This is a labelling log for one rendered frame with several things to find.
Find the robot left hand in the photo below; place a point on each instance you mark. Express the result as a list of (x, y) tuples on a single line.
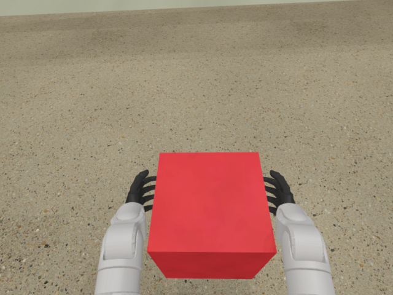
[(137, 190)]

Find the carton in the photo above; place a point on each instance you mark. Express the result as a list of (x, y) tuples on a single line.
[(210, 216)]

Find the robot right hand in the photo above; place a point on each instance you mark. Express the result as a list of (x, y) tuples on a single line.
[(282, 191)]

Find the right robot forearm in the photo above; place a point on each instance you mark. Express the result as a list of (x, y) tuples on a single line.
[(304, 253)]

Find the left robot forearm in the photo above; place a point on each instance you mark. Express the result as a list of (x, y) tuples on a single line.
[(120, 261)]

